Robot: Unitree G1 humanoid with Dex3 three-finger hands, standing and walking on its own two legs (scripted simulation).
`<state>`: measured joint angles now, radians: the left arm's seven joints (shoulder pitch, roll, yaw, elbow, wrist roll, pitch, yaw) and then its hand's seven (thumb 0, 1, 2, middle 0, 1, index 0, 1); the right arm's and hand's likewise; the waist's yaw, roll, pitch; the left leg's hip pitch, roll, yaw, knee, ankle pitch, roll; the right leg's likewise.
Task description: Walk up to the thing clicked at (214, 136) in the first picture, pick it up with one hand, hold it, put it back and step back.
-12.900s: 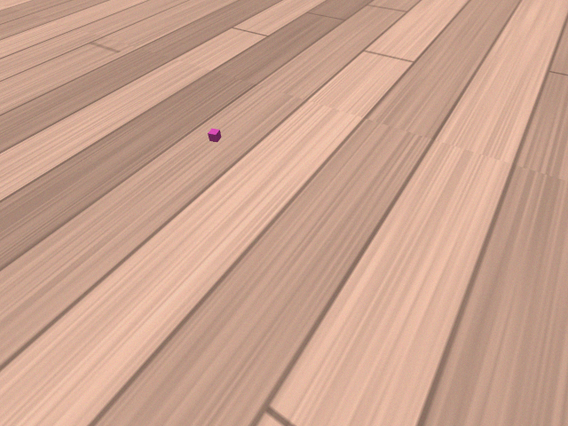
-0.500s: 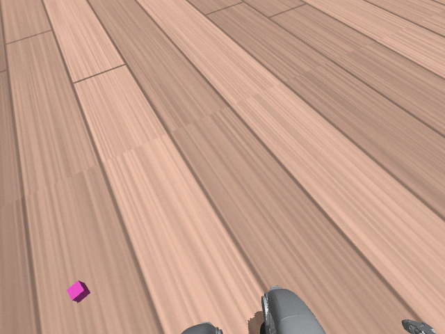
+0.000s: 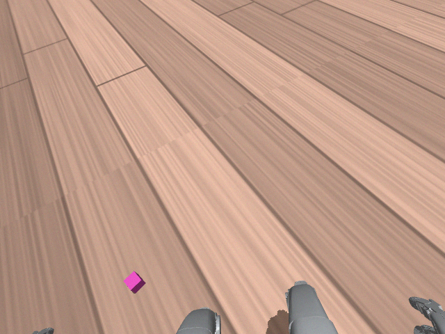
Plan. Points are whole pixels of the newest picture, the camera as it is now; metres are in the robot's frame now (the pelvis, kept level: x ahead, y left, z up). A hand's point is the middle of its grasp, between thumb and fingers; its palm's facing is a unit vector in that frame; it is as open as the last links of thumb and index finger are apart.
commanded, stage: walk up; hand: left
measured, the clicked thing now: (134, 282) +0.38 +0.48 -0.68
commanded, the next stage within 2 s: none
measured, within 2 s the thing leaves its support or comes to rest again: neither
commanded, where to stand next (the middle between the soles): -0.06 +0.31 m, yaw -16 degrees
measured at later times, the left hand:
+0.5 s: hand out of the picture +0.01 +0.53 -0.09, palm faces -0.13 -0.78 -0.62, open 7.4 cm
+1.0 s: hand out of the picture -0.04 +0.63 -0.09, palm faces -0.34 -0.85 -0.40, open 7.4 cm
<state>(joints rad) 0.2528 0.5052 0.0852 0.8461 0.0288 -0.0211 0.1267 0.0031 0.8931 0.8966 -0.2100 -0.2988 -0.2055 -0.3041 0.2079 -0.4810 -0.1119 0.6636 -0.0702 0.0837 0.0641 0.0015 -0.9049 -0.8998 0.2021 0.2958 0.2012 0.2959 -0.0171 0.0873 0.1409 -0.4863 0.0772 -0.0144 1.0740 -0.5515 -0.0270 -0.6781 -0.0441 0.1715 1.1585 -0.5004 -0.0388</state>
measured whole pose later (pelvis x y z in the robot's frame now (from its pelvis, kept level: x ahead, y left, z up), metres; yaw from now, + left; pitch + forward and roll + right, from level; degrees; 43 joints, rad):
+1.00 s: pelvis -0.17 +0.38 +0.06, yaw -18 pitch -1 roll -1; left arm 0.26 0.39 0.04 0.93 0.02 0.00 0.01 0.00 0.90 0.90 -0.21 -0.30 -0.20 -0.30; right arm 0.26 -0.37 -0.06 0.85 -0.04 0.00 0.01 0.00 -0.90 -0.90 0.21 0.30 0.21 0.30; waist -0.03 0.01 0.11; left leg -0.33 0.02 0.22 0.60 -0.26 0.09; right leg -0.28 0.02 0.09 0.83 -0.53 -0.03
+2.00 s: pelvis -0.14 +0.32 +0.03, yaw -15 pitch -1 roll +2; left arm 0.06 0.38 0.04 0.96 0.00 0.03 0.00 0.00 0.90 0.90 -0.21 -0.30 -0.20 -0.30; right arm 0.15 -0.40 -0.02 0.97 -0.02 -0.04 -0.02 0.00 -0.90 -0.90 0.20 0.30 0.20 0.30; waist 0.01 -0.04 0.14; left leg -0.36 -0.03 0.04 0.79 -0.41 0.02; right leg -0.44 -0.07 0.00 0.88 -0.42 0.00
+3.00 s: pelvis -0.14 +0.32 +0.08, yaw -13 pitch -2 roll +0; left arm 0.05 0.36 0.01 1.14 0.01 -0.02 0.00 0.00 0.90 0.90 -0.20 -0.30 -0.20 -0.30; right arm 0.06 -0.36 -0.02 1.12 -0.01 0.01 0.02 0.00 -0.90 -0.90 0.20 0.30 0.20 0.30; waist 0.01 0.01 0.07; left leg -0.16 0.00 0.01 0.38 -0.19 0.01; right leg -0.17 -0.04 -0.03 0.38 -0.18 0.02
